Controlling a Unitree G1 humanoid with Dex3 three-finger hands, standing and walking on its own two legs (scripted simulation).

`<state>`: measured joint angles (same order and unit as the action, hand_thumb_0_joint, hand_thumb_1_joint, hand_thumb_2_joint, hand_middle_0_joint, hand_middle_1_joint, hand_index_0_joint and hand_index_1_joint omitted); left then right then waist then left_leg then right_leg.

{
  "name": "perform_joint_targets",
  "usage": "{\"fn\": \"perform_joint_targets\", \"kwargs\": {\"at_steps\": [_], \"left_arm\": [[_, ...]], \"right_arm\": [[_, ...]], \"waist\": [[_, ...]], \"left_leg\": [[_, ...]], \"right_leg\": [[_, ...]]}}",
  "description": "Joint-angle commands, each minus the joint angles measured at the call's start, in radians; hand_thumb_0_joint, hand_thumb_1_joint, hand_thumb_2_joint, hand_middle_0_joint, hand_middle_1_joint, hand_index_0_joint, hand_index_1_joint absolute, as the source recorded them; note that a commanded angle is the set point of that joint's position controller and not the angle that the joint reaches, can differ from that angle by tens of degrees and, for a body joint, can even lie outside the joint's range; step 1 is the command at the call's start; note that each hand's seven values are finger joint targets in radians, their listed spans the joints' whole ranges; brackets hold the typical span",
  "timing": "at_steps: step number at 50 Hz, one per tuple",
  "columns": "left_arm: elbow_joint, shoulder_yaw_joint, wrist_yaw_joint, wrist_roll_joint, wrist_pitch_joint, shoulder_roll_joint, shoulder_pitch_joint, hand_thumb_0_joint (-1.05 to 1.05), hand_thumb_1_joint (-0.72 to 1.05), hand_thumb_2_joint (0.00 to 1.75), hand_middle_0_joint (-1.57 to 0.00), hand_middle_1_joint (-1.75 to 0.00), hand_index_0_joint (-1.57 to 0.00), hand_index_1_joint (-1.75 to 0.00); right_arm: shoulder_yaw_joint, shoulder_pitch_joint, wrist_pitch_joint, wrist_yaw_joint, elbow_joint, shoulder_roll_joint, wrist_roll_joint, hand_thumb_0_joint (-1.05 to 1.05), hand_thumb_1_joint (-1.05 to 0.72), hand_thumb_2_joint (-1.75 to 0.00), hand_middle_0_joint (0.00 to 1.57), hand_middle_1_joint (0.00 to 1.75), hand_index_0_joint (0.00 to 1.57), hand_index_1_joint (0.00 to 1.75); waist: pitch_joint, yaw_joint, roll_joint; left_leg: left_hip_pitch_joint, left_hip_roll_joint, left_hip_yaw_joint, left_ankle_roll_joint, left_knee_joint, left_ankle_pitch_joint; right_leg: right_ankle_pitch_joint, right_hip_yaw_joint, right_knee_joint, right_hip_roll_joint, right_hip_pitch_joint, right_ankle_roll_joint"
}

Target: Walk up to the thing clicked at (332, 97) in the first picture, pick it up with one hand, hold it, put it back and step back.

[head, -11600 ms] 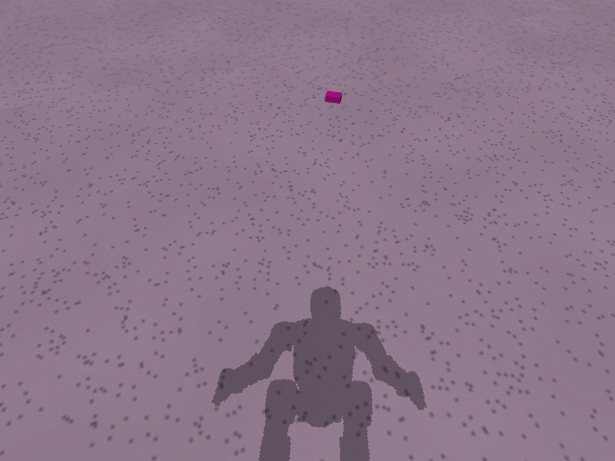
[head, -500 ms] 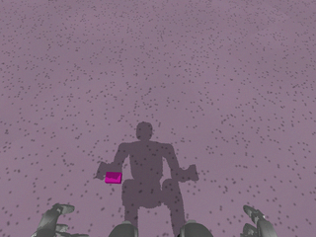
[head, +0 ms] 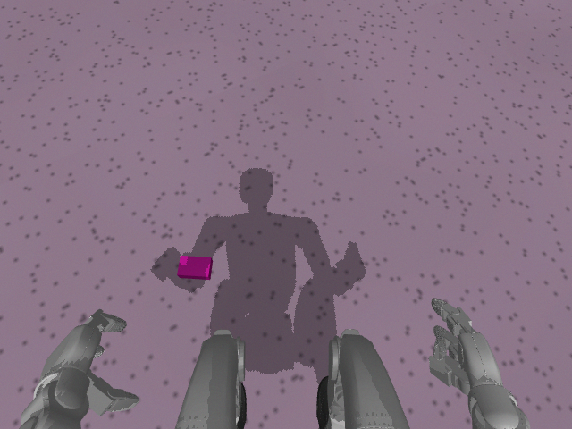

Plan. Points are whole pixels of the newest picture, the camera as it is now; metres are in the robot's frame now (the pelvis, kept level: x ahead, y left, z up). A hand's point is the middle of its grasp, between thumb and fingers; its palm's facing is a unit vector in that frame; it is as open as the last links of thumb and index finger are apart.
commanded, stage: rise first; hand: left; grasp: from above
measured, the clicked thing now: (195, 267) +0.46 +0.25 -0.58
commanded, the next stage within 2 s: none
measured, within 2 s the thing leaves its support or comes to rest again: neither
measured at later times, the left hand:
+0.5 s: hand (148, 302) +0.32 +0.29 -0.33, palm faces -0.51 -0.24 -0.82, open 12.5 cm
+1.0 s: hand (160, 283) +0.38 +0.29 -0.41, palm faces -0.48 -0.02 -0.87, open 12.7 cm
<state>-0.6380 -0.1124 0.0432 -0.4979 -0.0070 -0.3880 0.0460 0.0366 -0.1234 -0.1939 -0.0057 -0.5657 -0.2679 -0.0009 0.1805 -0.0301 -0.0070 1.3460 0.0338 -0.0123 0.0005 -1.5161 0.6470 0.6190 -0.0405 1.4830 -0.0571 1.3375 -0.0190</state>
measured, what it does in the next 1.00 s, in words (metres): lowers itself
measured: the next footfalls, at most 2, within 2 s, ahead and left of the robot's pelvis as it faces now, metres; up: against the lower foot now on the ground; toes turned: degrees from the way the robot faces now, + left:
none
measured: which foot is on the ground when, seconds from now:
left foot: down 0.00-1.00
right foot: down 0.00-1.00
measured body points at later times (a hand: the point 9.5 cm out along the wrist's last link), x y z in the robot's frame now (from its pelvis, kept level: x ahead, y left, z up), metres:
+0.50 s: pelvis -0.07 +0.00 -0.19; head +0.15 +0.02 +0.20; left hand +0.34 +0.30 -0.28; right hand +0.04 -0.29 -0.32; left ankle +0.03 +0.12 -0.57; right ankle +0.03 -0.13 -0.57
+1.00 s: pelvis -0.07 +0.01 -0.25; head +0.17 +0.06 +0.13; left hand +0.40 +0.29 -0.36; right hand +0.00 -0.28 -0.37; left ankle +0.02 +0.12 -0.57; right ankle +0.03 -0.13 -0.57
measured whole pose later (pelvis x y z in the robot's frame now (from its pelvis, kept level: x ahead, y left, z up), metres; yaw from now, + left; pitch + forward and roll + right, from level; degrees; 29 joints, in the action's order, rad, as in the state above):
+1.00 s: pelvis -0.07 +0.01 -0.25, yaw -5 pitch +33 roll -7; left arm -1.32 -0.11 0.32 -1.28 0.36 -0.75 -0.83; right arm 0.00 -0.12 -0.02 -0.12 -0.76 -0.27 0.11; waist 0.07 -0.17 -0.02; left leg 2.26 0.02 -0.09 -0.03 -2.35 0.68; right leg 0.64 -0.06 2.26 -0.06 2.20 -0.03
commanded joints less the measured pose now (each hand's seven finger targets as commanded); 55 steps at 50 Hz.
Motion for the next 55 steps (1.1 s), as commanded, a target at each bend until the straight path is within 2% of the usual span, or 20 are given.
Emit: {"fn": "perform_joint_targets", "kwargs": {"at_steps": [1, 2, 3, 4, 6, 8, 13, 17, 19, 21, 26, 31, 32, 34, 36, 40, 42, 45, 51, 55], "left_arm": [[0.14, -0.062, 0.054, -0.1, 0.123, -0.233, -0.113, 0.0, -0.38, 0.81, -0.32, -0.86, -0.31, -0.87], [0.144, -0.062, 0.064, -0.12, 0.13, -0.242, -0.135, 0.0, -0.38, 0.82, -0.31, -0.86, -0.3, -0.87], [0.138, -0.092, 0.079, -0.139, 0.133, -0.287, -0.165, 0.0, -0.39, 0.82, -0.3, -0.88, -0.29, -0.88], [0.126, -0.085, 0.092, -0.161, 0.131, -0.293, -0.208, 0.0, -0.39, 0.83, -0.29, -0.89, -0.29, -0.89], [0.058, -0.089, 0.111, -0.199, 0.129, -0.306, -0.287, 0.0, -0.42, 0.86, -0.27, -0.88, -0.27, -0.89], [0.01, -0.127, 0.122, -0.234, 0.135, -0.376, -0.37, 0.0, -0.4, 0.83, -0.29, -0.88, -0.28, -0.88], [-0.09, -0.082, 0.096, -0.3, 0.189, -0.415, -0.598, 0.0, -0.31, 0.78, -0.35, -0.81, -0.35, -0.81], [-0.169, -0.088, 0.077, -0.365, 0.251, -0.489, -0.718, 0.0, -0.29, 0.77, -0.36, -0.79, -0.36, -0.79], [-0.187, -0.078, 0.08, -0.395, 0.281, -0.499, -0.771, 0.0, -0.27, 0.78, -0.34, -0.79, -0.34, -0.79], [-0.233, -0.096, 0.094, -0.428, 0.306, -0.536, -0.782, 0.0, -0.25, 0.8, -0.31, -0.8, -0.31, -0.79], [-0.301, -0.109, 0.149, -0.514, 0.354, -0.58, -0.875, 0.0, -0.28, 0.83, -0.26, -0.81, -0.26, -0.81], [-0.378, -0.109, 0.226, -0.612, 0.367, -0.613, -0.954, 0.0, -0.27, 0.82, -0.28, -0.77, -0.28, -0.76], [-0.394, -0.097, 0.24, -0.631, 0.366, -0.609, -0.987, 0.0, -0.31, 0.85, -0.26, -0.77, -0.26, -0.77], [-0.418, -0.094, 0.266, -0.657, 0.361, -0.617, -1.01, 0.0, -0.27, 0.81, -0.29, -0.74, -0.29, -0.74], [-0.451, -0.063, 0.28, -0.679, 0.357, -0.592, -1.051, 0.0, -0.27, 0.81, -0.3, -0.7, -0.3, -0.71], [-0.492, -0.044, 0.299, -0.713, 0.358, -0.608, -1.103, 0.0, -0.28, 0.81, -0.31, -0.69, -0.3, -0.7], [-0.484, -0.051, 0.309, -0.733, 0.359, -0.629, -1.14, 0.0, -0.26, 0.8, -0.3, -0.71, -0.29, -0.71], [-0.531, -0.038, 0.316, -0.751, 0.362, -0.615, -1.152, 0.0, -0.27, 0.8, -0.3, -0.71, -0.29, -0.72], [-0.574, -0.06, 0.333, -0.8, 0.374, -0.66, -1.151, 0.0, -0.27, 0.79, -0.29, -0.72, -0.29, -0.72], [-0.606, -0.067, 0.346, -0.817, 0.39, -0.668, -1.15, 0.0, -0.25, 0.78, -0.31, -0.71, -0.31, -0.71]], "right_arm": [[0.082, -0.029, -0.04, -0.004, 0.069, -0.172, -0.006, 0.0, -0.94, -0.91, 0.2, 0.3, 0.2, 0.3], [0.084, -0.03, -0.036, -0.007, 0.061, -0.177, -0.008, 0.0, -0.94, -0.91, 0.2, 0.3, 0.2, 0.3], [0.088, -0.028, -0.03, -0.008, 0.05, -0.187, -0.009, 0.0, -0.94, -0.91, 0.2, 0.3, 0.2, 0.3], [0.092, -0.031, -0.024, -0.009, 0.042, -0.19, -0.01, 0.0, -0.94, -0.91, 0.2, 0.3, 0.2, 0.3], [0.094, -0.04, -0.013, -0.012, 0.019, -0.193, -0.012, 0.0, -0.95, -0.91, 0.2, 0.3, 0.2, 0.3], [0.097, -0.051, -0.002, -0.016, 0.004, -0.194, -0.01, 0.0, -0.95, -0.92, 0.2, 0.3, 0.2, 0.3], [0.105, -0.069, 0.007, -0.023, -0.032, -0.193, 0.003, 0.0, -0.95, -0.91, 0.2, 0.3, 0.2, 0.3], [0.102, -0.098, 0.021, -0.031, -0.062, -0.207, 0.014, 0.0, -0.94, -0.91, 0.2, 0.3, 0.2, 0.3], [0.096, -0.11, 0.029, -0.036, -0.071, -0.205, 0.021, 0.0, -0.91, -0.91, 0.2, 0.3, 0.2, 0.3], [0.09, -0.116, 0.041, -0.041, -0.082, -0.212, 0.025, 0.0, -0.88, -0.9, 0.2, 0.3, 0.2, 0.3], [0.079, -0.131, 0.077, -0.057, -0.103, -0.217, 0.046, 0.0, -0.87, -0.89, 0.2, 0.3, 0.2, 0.3], [0.07, -0.146, 0.114, -0.071, -0.124, -0.228, 0.065, 0.0, -0.88, -0.9, 0.2, 0.3, 0.2, 0.3], [0.064, -0.153, 0.122, -0.075, -0.127, -0.227, 0.067, 0.0, -0.89, -0.9, 0.2, 0.3, 0.2, 0.3], [0.065, -0.155, 0.133, -0.082, -0.134, -0.236, 0.077, 0.0, -0.89, -0.9, 0.2, 0.3, 0.2, 0.3], [0.064, -0.158, 0.139, -0.085, -0.143, -0.237, 0.084, 0.0, -0.89, -0.9, 0.2, 0.3, 0.2, 0.3], [0.06, -0.156, 0.146, -0.093, -0.154, -0.239, 0.098, 0.0, -0.9, -0.9, 0.2, 0.3, 0.2, 0.3], [0.06, -0.165, 0.15, -0.096, -0.159, -0.245, 0.105, 0.0, -0.9, -0.9, 0.2, 0.3, 0.2, 0.3], [0.056, -0.175, 0.155, -0.101, -0.166, -0.25, 0.114, 0.0, -0.9, -0.9, 0.2, 0.3, 0.2, 0.3], [0.047, -0.19, 0.169, -0.108, -0.185, -0.25, 0.13, 0.0, -0.9, -0.9, 0.2, 0.3, 0.2, 0.3], [0.037, -0.187, 0.183, -0.116, -0.181, -0.246, 0.144, 0.0, -0.9, -0.9, 0.2, 0.3, 0.2, 0.3]], "waist": [[0.456, 0.008, 0.13], [0.486, 0.009, 0.147], [0.504, 0.012, 0.156], [0.513, 0.005, 0.155], [0.506, -0.004, 0.124], [0.534, 0.015, 0.088], [0.594, -0.019, 0.033], [0.589, -0.028, 0.036], [0.591, -0.035, 0.056], [0.593, -0.027, 0.073], [0.562, -0.037, 0.114], [0.555, -0.055, 0.183], [0.555, -0.07, 0.196], [0.559, -0.076, 0.216], [0.526, -0.102, 0.237], [0.505, -0.111, 0.251], [0.552, -0.113, 0.252], [0.527, -0.14, 0.259], [0.557, -0.133, 0.264], [0.54, -0.148, 0.24]], "left_leg": [[-0.19, -0.029, -0.032, 0.003, 0.048, -0.357], [-0.187, -0.029, -0.034, 0.005, 0.021, -0.385], [-0.166, -0.027, -0.036, 0.005, -0.004, -0.401], [-0.146, -0.028, -0.034, 0.003, -0.028, -0.396], [-0.062, -0.03, -0.039, 0.001, -0.067, -0.349], [0.026, -0.037, -0.018, -0.01, -0.124, -0.289], [0.201, -0.044, 0.01, -0.026, -0.255, -0.133], [0.279, -0.043, 0.012, -0.032, -0.319, -0.077], [0.307, -0.043, 0.013, -0.032, -0.344, -0.06], [0.315, -0.041, 0.003, -0.03, -0.363, -0.059], [0.352, -0.042, -0.012, -0.031, -0.403, -0.024], [0.33, -0.043, -0.028, -0.025, -0.435, -0.047], [0.345, -0.045, -0.026, -0.025, -0.449, -0.058], [0.322, -0.041, -0.04, -0.021, -0.457, -0.077], [0.329, -0.04, -0.048, -0.019, -0.463, -0.065], [0.353, -0.043, -0.049, -0.02, -0.483, -0.015], [0.333, -0.043, -0.049, -0.019, -0.503, -0.055], [0.348, -0.043, -0.055, -0.018, -0.524, -0.071], [0.347, -0.047, -0.049, -0.018, -0.57, -0.146], [0.384, -0.051, -0.037, -0.026, -0.602, -0.161]], "right_leg": [[-0.286, 0.011, 0.026, 0.04, -0.015, 0.045], [-0.301, 0.009, 0.057, 0.041, 0.019, 0.047], [-0.314, 0.007, 0.083, 0.038, 0.045, 0.048], [-0.315, 0.007, 0.101, 0.039, 0.068, 0.047], [-0.283, 0.002, 0.134, 0.038, 0.113, 0.047], [-0.244, 0.007, 0.15, 0.04, 0.112, 0.044], [-0.12, 0.011, 0.206, 0.041, 0.162, 0.035], [-0.061, 0.001, 0.253, 0.043, 0.223, 0.034], [-0.044, -0.002, 0.276, 0.044, 0.243, 0.035], [-0.04, -0.017, 0.316, 0.046, 0.281, 0.039], [-0.012, -0.042, 0.384, 0.052, 0.386, 0.046], [-0.039, -0.065, 0.452, 0.051, 0.482, 0.054], [-0.049, -0.066, 0.466, 0.052, 0.492, 0.055], [-0.066, -0.075, 0.492, 0.048, 0.533, 0.056], [-0.062, -0.08, 0.507, 0.045, 0.576, 0.055], [-0.027, -0.086, 0.527, 0.045, 0.608, 0.055], [-0.056, -0.084, 0.54, 0.045, 0.608, 0.055], [-0.071, -0.091, 0.559, 0.042, 0.629, 0.051], [-0.124, -0.093, 0.594, 0.046, 0.623, 0.05], [-0.135, -0.094, 0.605, 0.054, 0.612, 0.052]]}}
